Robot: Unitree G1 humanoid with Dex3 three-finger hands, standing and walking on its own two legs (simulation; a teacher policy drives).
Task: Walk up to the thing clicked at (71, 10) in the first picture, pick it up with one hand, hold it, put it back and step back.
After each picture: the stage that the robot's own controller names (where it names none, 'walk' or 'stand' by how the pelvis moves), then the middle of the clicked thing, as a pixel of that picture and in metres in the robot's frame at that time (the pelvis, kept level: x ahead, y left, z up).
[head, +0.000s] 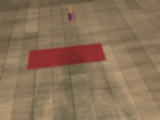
stand; (70, 15) +1.93 +0.18 -0.65
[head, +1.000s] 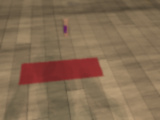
walk; (66, 28) +1.80 +0.18 -0.65
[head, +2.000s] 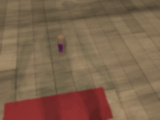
walk; (61, 46) +1.22 +0.19 -0.65
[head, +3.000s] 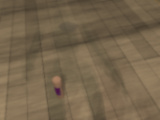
walk; (58, 88) +0.76 +0.22 -0.63
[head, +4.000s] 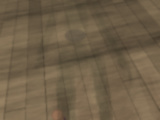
stand; out of the picture +0.44 +0.23 -0.63
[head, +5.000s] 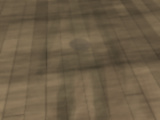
stand; out of the picture +0.40 +0.19 -0.66
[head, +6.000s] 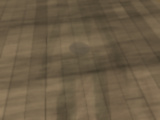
stand; out of the picture +0.37 +0.21 -0.66
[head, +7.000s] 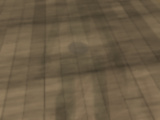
stand; out of the picture +0.36 +0.21 -0.66
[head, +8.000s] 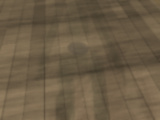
stand; out of the picture +0.36 +0.20 -0.66
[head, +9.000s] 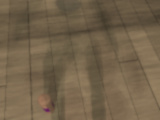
go down; (47, 104) +0.39 +0.22 -0.53
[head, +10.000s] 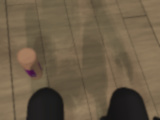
go down; (32, 66) +0.44 +0.24 -0.27
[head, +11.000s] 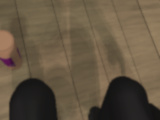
close in; (9, 53) +0.43 +0.27 -0.20
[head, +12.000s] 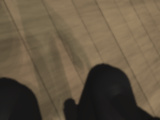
close; out of the picture +0.42 +0.29 -0.15
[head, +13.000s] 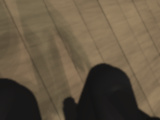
lift; out of the picture +0.41 +0.30 -0.16
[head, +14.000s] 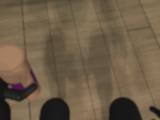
lift; (21, 78) +0.34 +0.21 +0.00
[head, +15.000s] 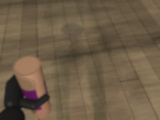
hold; (35, 91) +0.32 +0.17 +0.02
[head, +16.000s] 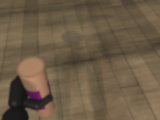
hold; (39, 91) +0.32 +0.16 +0.03
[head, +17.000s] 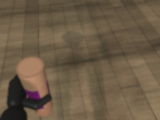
hold; (38, 91) +0.32 +0.17 +0.03
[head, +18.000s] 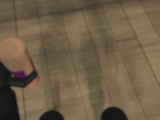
crouch; (22, 68) +0.40 +0.20 -0.03
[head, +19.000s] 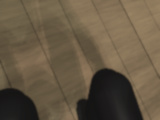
lower; out of the picture +0.47 +0.29 -0.11
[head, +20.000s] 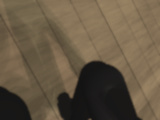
lower; out of the picture +0.45 +0.31 -0.16
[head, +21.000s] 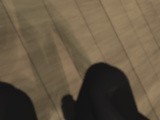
lower; out of the picture +0.43 +0.30 -0.16
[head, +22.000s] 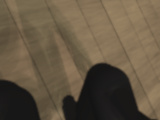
lower; out of the picture +0.42 +0.30 -0.16
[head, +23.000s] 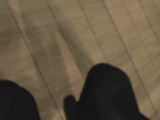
lower; out of the picture +0.41 +0.30 -0.16
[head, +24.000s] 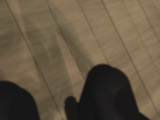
open; out of the picture +0.41 +0.30 -0.16
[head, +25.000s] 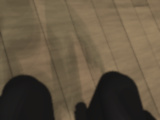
stand; out of the picture +0.42 +0.28 -0.18
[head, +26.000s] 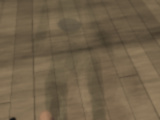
stand; out of the picture +0.38 +0.22 -0.55
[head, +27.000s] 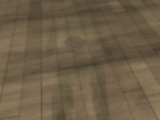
stand; out of the picture +0.38 +0.22 -0.60
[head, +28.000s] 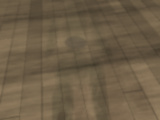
stand; out of the picture +0.37 +0.21 -0.60
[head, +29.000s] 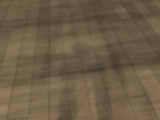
stand; out of the picture +0.39 +0.19 -0.65
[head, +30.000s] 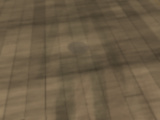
stand; out of the picture +0.37 +0.21 -0.66
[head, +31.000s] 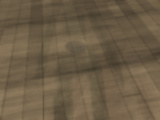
stand; out of the picture +0.36 +0.22 -0.66
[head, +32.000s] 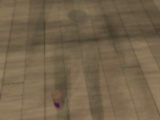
walk; (58, 100) +0.49 +0.17 -0.64
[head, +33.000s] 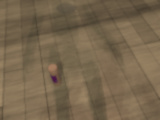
walk; (55, 75) +0.73 +0.27 -0.62
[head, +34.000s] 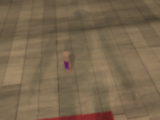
stand; (67, 62) +1.01 +0.20 -0.63
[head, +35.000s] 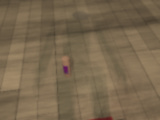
stand; (66, 67) +0.96 +0.19 -0.66
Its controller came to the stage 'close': yes
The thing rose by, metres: 0.68
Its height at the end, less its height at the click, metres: +0.00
